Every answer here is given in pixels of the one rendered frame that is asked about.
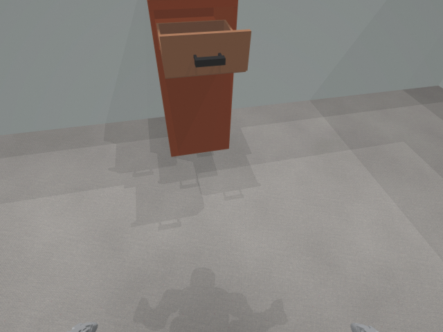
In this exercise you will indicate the drawer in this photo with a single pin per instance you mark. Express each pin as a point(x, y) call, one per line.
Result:
point(180, 41)

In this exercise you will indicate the handle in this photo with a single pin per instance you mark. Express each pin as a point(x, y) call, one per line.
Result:
point(210, 61)

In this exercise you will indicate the cabinet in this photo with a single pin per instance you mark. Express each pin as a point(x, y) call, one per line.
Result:
point(197, 109)

